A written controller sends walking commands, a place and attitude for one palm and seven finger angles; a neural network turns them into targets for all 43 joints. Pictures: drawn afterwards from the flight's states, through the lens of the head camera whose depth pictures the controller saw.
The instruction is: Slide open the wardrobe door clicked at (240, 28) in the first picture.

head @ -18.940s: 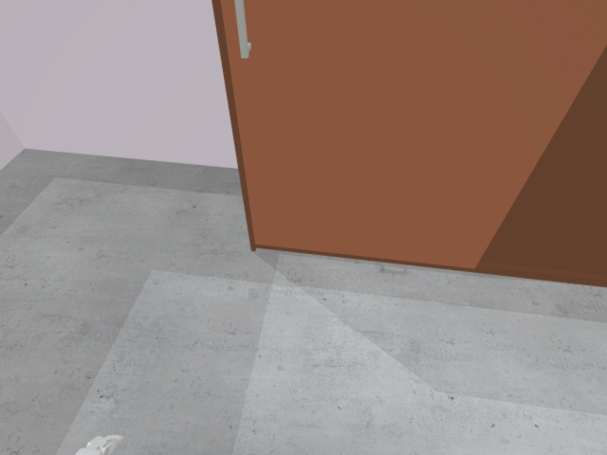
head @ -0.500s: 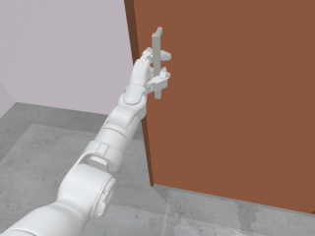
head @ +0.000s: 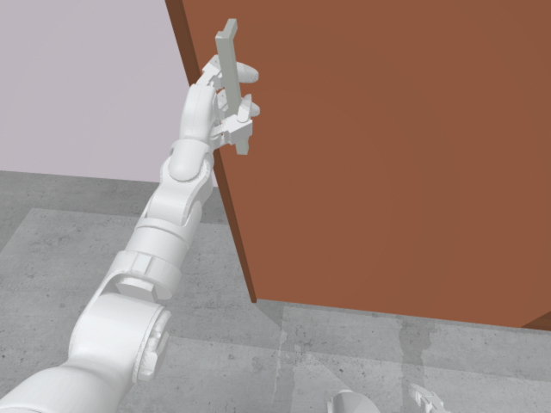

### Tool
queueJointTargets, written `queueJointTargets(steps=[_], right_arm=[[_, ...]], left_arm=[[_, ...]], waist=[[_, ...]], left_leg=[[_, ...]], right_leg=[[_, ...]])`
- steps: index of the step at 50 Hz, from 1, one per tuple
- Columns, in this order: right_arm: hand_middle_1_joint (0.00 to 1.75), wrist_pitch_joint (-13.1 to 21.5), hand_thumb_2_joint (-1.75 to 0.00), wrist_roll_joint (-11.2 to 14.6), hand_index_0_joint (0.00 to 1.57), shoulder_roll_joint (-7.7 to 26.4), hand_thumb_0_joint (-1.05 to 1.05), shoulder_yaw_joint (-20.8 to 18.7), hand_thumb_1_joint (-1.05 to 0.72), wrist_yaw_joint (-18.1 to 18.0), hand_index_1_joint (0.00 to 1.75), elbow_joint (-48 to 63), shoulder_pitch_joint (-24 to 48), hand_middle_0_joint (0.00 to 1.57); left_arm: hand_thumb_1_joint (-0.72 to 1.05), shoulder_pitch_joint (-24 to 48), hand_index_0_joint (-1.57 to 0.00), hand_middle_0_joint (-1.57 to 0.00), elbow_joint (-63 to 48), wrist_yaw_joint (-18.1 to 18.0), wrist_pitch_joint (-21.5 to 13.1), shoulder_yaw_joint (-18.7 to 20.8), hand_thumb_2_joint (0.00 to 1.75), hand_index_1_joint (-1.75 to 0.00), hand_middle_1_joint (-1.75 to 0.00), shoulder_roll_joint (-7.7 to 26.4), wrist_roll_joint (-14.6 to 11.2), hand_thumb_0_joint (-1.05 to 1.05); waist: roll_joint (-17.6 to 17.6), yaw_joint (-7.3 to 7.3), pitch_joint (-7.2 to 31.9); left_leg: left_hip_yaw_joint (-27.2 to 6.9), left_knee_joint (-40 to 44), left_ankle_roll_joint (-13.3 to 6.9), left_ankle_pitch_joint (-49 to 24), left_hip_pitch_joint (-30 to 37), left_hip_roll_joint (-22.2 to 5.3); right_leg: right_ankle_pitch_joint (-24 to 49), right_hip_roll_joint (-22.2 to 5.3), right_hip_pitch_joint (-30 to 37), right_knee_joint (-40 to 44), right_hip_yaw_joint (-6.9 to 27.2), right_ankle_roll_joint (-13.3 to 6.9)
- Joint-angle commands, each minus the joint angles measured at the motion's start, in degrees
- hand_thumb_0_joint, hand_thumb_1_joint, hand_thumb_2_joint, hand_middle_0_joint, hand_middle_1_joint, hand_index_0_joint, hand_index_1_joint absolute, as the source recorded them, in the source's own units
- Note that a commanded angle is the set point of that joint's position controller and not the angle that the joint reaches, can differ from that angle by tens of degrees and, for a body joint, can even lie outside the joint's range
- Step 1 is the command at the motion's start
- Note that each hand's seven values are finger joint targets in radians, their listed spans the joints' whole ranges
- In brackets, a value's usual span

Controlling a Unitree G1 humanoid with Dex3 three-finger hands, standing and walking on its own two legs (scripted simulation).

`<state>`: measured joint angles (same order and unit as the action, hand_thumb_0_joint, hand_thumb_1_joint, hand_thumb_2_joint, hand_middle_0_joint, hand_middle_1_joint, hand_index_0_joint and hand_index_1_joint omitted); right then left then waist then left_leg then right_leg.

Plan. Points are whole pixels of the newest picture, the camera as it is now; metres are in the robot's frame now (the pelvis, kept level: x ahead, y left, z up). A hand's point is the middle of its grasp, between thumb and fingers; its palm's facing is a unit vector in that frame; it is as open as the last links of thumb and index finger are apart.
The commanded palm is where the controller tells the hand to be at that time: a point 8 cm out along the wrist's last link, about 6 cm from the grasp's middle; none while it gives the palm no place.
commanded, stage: step sideways, sliding the door along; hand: left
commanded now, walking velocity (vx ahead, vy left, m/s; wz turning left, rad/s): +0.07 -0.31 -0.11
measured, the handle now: (237, 94) +0.50 +0.09 +0.18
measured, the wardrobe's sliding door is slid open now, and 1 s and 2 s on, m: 0.00 0.09 0.34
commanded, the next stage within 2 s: none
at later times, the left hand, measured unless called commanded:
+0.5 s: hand (269, 118) +0.46 +0.04 +0.17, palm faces +0.33 -0.94 -0.06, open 6.2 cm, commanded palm +0.43 +0.01 +0.18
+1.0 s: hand (332, 120) +0.46 -0.04 +0.17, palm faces +0.46 -0.89 -0.03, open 6.6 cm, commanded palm +0.42 -0.11 +0.17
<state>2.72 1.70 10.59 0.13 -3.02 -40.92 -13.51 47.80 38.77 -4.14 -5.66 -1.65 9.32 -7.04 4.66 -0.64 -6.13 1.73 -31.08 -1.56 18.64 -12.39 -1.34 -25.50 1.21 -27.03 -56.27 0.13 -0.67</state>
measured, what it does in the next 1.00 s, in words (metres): steps to the right: right foot, then left foot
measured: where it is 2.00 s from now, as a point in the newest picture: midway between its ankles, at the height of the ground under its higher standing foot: outside the picture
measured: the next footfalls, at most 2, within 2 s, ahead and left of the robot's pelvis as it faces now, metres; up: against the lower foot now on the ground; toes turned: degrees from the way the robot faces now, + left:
right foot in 0.28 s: +0.13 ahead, -0.26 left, +0.00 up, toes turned -5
left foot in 0.44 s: +0.05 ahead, -0.01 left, +0.00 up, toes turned +11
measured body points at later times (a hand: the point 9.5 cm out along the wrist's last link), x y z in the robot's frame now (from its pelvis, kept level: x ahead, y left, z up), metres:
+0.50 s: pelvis +0.03 -0.17 -0.02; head +0.15 -0.16 +0.41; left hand +0.44 +0.09 +0.18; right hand +0.27 -0.38 -0.14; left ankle +0.01 -0.02 -0.74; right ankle +0.08 -0.28 -0.70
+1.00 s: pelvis +0.11 -0.28 -0.01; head +0.22 -0.26 +0.42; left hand +0.43 +0.00 +0.17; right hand +0.36 -0.48 -0.12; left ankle +0.06 -0.16 -0.74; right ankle +0.14 -0.42 -0.69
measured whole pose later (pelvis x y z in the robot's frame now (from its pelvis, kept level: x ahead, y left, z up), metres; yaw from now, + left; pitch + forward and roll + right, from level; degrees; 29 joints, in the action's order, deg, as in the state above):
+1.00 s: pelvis +0.11 -0.28 -0.01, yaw +8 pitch +1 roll -1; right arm 8.5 3.4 15.5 -4.6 -1.1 -34.3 -4.9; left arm 23.7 -7.5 -12.0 -2.2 7.3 7.9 -3.8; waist 3.3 -7.1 -14.4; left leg 6.0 -37.1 0.2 22.1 -14.7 -4.7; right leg -26.4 -2.2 -28.3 -56.8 -0.5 1.1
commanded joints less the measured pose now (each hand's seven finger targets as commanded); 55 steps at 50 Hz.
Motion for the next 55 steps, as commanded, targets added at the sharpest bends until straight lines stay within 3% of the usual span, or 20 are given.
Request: queueJointTargets(steps=[1, 6, 11, 13, 14, 15, 17, 20, 22, 25, 31, 35, 37, 38, 42, 44, 46, 47, 52, 55], right_arm=[[0.30, 1.9, -0.90, 0.1, 0.20, 8.6, 0.00, -2.7, -0.90, -0.6, 0.30, 8.4, 3.7, 0.20], [0.30, 3.6, -0.90, 0.2, 0.20, 8.6, 0.00, -3.0, -0.90, 0.1, 0.30, 10.6, 4.6, 0.20], [0.30, 3.6, -0.90, 1.1, 0.20, 8.5, 0.00, -3.0, -0.90, 0.2, 0.30, 12.2, 6.8, 0.20], [0.30, 3.3, -0.90, 2.3, 0.20, 7.6, 0.00, -2.7, -0.90, 0.1, 0.30, 12.7, 8.5, 0.20], [0.30, 3.2, -0.90, 2.2, 0.20, 6.2, 0.00, -2.7, -0.90, -0.5, 0.30, 12.8, 9.7, 0.20], [0.30, 3.9, -0.90, 1.7, 0.20, 5.9, 0.00, -2.6, -0.90, -1.0, 0.30, 12.3, 11.3, 0.20], [0.30, 3.7, -0.90, 2.2, 0.20, 6.5, 0.00, -3.6, -0.90, -1.5, 0.30, 10.9, 9.9, 0.20], [0.30, 4.1, -0.90, 1.5, 0.20, 6.9, 0.00, -2.9, -0.90, -1.7, 0.30, 9.8, 9.3, 0.20], [0.30, 3.4, -0.90, 0.8, 0.20, 10.0, 0.00, -5.0, -0.90, 0.1, 0.30, 12.5, 9.0, 0.20], [0.30, 4.2, -0.90, 1.0, 0.20, 10.0, 0.00, -5.6, -0.90, 3.2, 0.30, 13.3, 11.3, 0.20], [0.30, 6.5, -0.90, 1.3, 0.20, 9.3, 0.00, -5.0, -0.90, 2.9, 0.30, 14.7, 8.8, 0.20], [0.30, 8.1, -0.90, 2.1, 0.20, 8.1, 0.00, -3.6, -0.90, 2.4, 0.30, 15.2, 10.5, 0.20], [0.30, 8.0, -0.90, 1.4, 0.20, 5.4, 0.00, -3.0, -0.90, 0.8, 0.30, 15.1, 12.5, 0.20], [0.30, 7.9, -0.90, 1.3, 0.20, 5.9, 0.00, -2.9, -0.90, 0.2, 0.30, 13.9, 12.2, 0.20], [0.30, 9.4, -0.90, 1.6, 0.20, 4.6, 0.00, -1.5, -0.90, -0.1, 0.30, 12.4, 11.3, 0.20], [0.30, 8.6, -0.90, 1.2, 0.20, 5.6, 0.00, -2.1, -0.90, -0.2, 0.30, 12.6, 12.3, 0.20], [0.30, 8.3, -0.90, 1.0, 0.20, 8.5, 0.00, -4.6, -0.90, 1.1, 0.30, 15.9, 12.2, 0.20], [0.30, 8.7, -0.90, 1.4, 0.20, 8.4, 0.00, -4.9, -0.90, 2.7, 0.30, 16.3, 10.1, 0.20], [0.30, 11.1, -0.90, 1.0, 0.20, 7.4, 0.00, -3.6, -0.90, 3.9, 0.30, 17.2, 9.4, 0.20], [0.30, 11.6, -0.90, 0.1, 0.20, 6.7, 0.00, -2.5, -0.90, 4.1, 0.30, 18.5, 8.6, 0.20]], left_arm=[[0.90, 40.1, -0.45, -0.45, -21.1, 3.6, -6.1, -7.4, 0.90, -1.40, -1.40, -6.0, 2.2, 0.00], [0.90, 39.6, -0.45, -0.45, -27.7, 4.6, -7.5, -12.3, 0.90, -1.40, -1.40, -10.0, 2.9, 0.00], [0.90, 31.7, -0.45, -0.45, -31.7, 3.4, -7.6, -9.2, 0.90, -1.40, -1.40, -4.9, 2.7, 0.00], [0.90, 28.3, -0.45, -0.45, -34.9, 2.5, -7.3, -7.6, 0.90, -1.40, -1.40, -1.6, 4.0, 0.00], [0.90, 25.8, -0.45, -0.45, -36.2, 1.9, -6.9, -6.2, 0.90, -1.40, -1.40, 1.6, 4.6, 0.00], [0.90, 22.6, -0.45, -0.45, -36.5, 1.4, -5.9, -4.7, 0.90, -1.40, -1.40, 3.2, 5.0, 0.00], [0.90, 20.0, -0.45, -0.45, -42.0, 1.2, -5.0, -3.0, 0.90, -1.40, -1.40, 3.6, 4.3, 0.00], [0.90, 22.2, -0.45, -0.45, -47.6, 0.6, -5.7, -6.3, 0.90, -1.40, -1.40, -0.3, 3.6, 0.00], [0.90, 22.7, -0.45, -0.45, -51.8, 1.5, -6.9, -8.4, 0.90, -1.40, -1.40, -2.3, 2.8, 0.00], [0.90, 29.3, -0.45, -0.45, -55.0, 2.2, -7.4, -6.4, 0.90, -1.40, -1.40, -1.2, 4.2, 0.00], [0.90, 19.1, -0.45, -0.45, -51.8, 1.7, -4.6, -6.2, 0.90, -1.40, -1.40, -0.4, 3.5, 0.00], [0.90, 12.7, -0.45, -0.45, -53.2, 1.6, -4.8, -4.2, 0.90, -1.40, -1.40, 3.1, 4.4, 0.00], [0.90, 7.9, -0.45, -0.45, -53.6, 0.6, -4.1, -0.5, 0.90, -1.40, -1.40, 8.9, 5.3, 0.00], [0.90, 3.5, -0.45, -0.45, -54.2, 0.1, -2.6, 0.7, 0.90, -1.40, -1.40, 9.3, 5.4, 0.00], [0.90, 0.7, -0.45, -0.45, -68.3, -1.3, -4.3, -4.1, 0.90, -1.40, -1.40, 2.4, 4.0, 0.00], [0.90, 0.1, -0.45, -0.45, -71.3, -1.5, -5.9, -6.7, 0.90, -1.40, -1.40, 0.0, 4.0, 0.00], [0.90, -0.7, -0.45, -0.45, -75.4, -0.6, -7.5, -10.9, 0.90, -1.40, -1.40, -3.5, 3.4, 0.00], [0.90, -1.9, -0.45, -0.45, -72.9, 0.1, -8.1, -12.9, 0.90, -1.40, -1.40, -5.9, 4.4, 0.00], [0.90, -4.0, -0.45, -0.45, -75.7, 0.7, -7.2, -18.8, 0.90, -1.40, -1.40, -10.2, 5.5, 0.00], [0.90, -8.4, -0.45, -0.45, -78.7, 0.9, -6.4, -20.5, 0.90, -1.40, -1.40, -10.3, 5.8, 0.00]], waist=[[2.5, 5.14, 21.7], [9.9, 4.93, 20.9], [9.4, 3.34, 22.7], [-2.8, 2.32, 25.6], [-14.5, 1.72, 26.9], [-15.8, 0.36, 25.6], [-20.6, 1.12, 25.9], [-13.2, 5.89, 26.6], [7.9, 3.85, 31.9], [8.4, 3.55, 30.6], [14.4, 3.55, 27.4], [7.4, 2.00, 24.9], [-16.3, 0.90, 24.1], [-14.7, -0.58, 23.6], [-17.7, 2.06, 27.3], [-11.7, 3.62, 29.5], [7.5, 1.15, 32.6], [4.5, 1.09, 34.2], [13.2, 2.69, 23.8], [10.6, 2.91, 23.3]], left_leg=[[-12.7, 5.5, -9.0, -38.2, 24.3, -21.4], [-5.0, 4.9, -6.9, -41.4, 22.3, -18.2], [0.3, -4.8, -2.1, -36.7, 15.6, -15.9], [4.1, -16.8, 1.2, -20.7, 3.4, -8.5], [3.4, -24.6, 3.8, 6.0, -8.9, -2.2], [-0.8, -29.8, 3.8, 18.3, -11.8, 1.0], [-2.4, -29.1, 3.6, 18.3, -11.4, -2.2], [-1.2, 3.8, 2.4, -11.6, 7.0, -7.7], [-23.8, 0.6, -8.7, -75.6, 33.9, -30.3], [-12.6, -2.2, -9.5, -61.9, 33.7, -27.9], [2.5, -5.7, -1.7, -62.9, 32.3, -18.5], [6.1, -14.4, 1.3, -42.4, 16.5, -13.4], [4.6, -29.7, 5.6, 16.0, -7.1, -0.5], [-0.4, -34.3, 5.0, 21.3, -9.8, -0.1], [-1.5, -17.0, 3.8, 15.8, -10.9, -1.3], [2.6, 3.5, 4.0, -10.9, 4.9, -4.0], [-13.8, 0.1, -6.6, -71.7, 30.3, -25.8], [-10.6, -2.0, -9.3, -72.9, 31.0, -26.1], [4.2, -2.0, -3.4, -65.1, 31.5, -17.4], [6.7, -4.8, -2.2, -65.2, 31.9, -16.3]], right_leg=[[4.1, -4.0, -8.7, 2.4, 0.2, 0.5], [8.2, -4.3, -4.3, 7.1, -3.6, 1.3], [16.6, -1.9, 13.1, 21.7, -6.7, 1.2], [41.7, -8.0, 27.3, 28.7, -1.3, -1.0], [60.3, -17.1, 34.9, 27.6, 9.2, -5.7], [67.7, -20.5, 31.9, 28.2, 11.7, -7.9], [69.4, -19.9, 32.1, 24.7, 9.5, -9.3], [60.2, -13.2, 20.8, 10.1, -0.9, -3.5], [-5.7, -4.2, -8.5, -4.7, -0.1, 1.9], [-5.2, -5.5, -12.0, -7.8, 4.5, 1.0], [6.9, -1.0, -0.6, 12.0, -5.2, 2.1], [34.8, -2.4, 19.2, 27.6, -5.9, 2.4], [82.2, -19.8, 29.0, 26.7, 14.6, -4.6], [86.5, -23.2, 27.1, 26.2, 17.3, -6.5], [83.1, -19.3, 34.2, 18.4, 11.6, -7.5], [67.2, -13.9, 25.5, 11.2, 4.3, -3.0], [0.9, -5.6, -2.9, -0.7, 0.2, 3.0], [-8.9, -4.6, -4.3, -6.8, 3.0, 1.8], [0.0, -3.8, -10.3, -2.8, -3.2, 2.1], [6.4, -2.8, -6.5, 6.2, -5.7, 2.7]])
